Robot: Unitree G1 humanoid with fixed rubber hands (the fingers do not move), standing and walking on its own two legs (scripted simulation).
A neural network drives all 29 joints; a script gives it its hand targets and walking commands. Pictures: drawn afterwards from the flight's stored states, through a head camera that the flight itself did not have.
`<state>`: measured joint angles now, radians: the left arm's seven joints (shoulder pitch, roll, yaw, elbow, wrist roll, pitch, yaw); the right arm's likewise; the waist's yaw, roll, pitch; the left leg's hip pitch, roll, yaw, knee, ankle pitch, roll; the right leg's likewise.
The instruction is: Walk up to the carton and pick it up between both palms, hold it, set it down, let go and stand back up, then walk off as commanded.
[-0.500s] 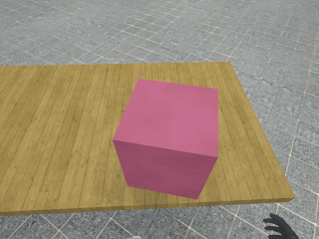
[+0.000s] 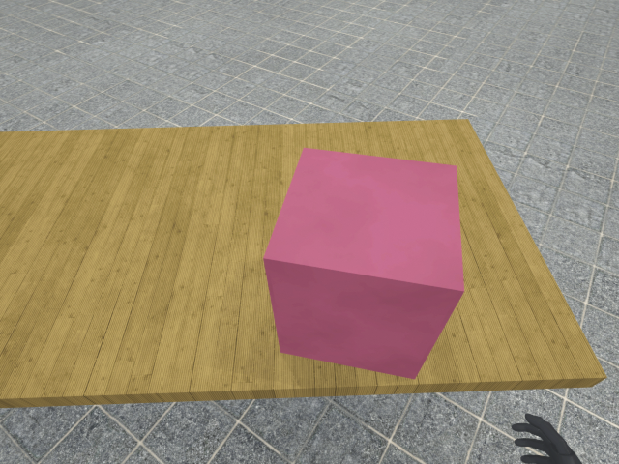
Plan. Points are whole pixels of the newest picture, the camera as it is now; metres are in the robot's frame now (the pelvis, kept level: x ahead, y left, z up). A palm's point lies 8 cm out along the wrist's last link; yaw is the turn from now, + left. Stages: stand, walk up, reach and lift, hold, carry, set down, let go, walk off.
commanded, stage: walk up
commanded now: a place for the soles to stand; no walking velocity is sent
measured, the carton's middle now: (360, 267) +0.39 -0.06 +0.02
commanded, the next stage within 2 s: reach and lift in 0.40 s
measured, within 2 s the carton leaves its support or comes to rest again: neither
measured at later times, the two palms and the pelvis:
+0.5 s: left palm out of the picture +0.08 +0.30 -0.09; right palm out of the picture +0.15 -0.32 -0.09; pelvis +0.00 -0.01 +0.00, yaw +0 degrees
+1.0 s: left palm (111, 451) +0.17 +0.26 -0.05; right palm out of the picture +0.10 -0.29 -0.04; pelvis -0.02 -0.02 +0.02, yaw -1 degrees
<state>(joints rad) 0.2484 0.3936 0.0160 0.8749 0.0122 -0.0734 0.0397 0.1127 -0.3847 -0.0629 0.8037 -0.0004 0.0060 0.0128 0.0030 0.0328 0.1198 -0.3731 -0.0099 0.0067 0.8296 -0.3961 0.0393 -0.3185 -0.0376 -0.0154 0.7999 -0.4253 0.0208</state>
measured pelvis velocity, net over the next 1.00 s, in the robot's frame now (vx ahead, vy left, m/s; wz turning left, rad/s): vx -0.02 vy -0.02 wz -0.01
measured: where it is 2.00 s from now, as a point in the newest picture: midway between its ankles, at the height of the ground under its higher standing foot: outside the picture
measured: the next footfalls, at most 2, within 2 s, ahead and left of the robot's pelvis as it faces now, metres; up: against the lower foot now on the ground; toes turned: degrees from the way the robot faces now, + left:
right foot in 1.44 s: +0.01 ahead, -0.11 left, +0.00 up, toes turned -5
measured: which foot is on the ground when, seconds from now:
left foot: down 0.00-1.00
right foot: down 0.00-1.00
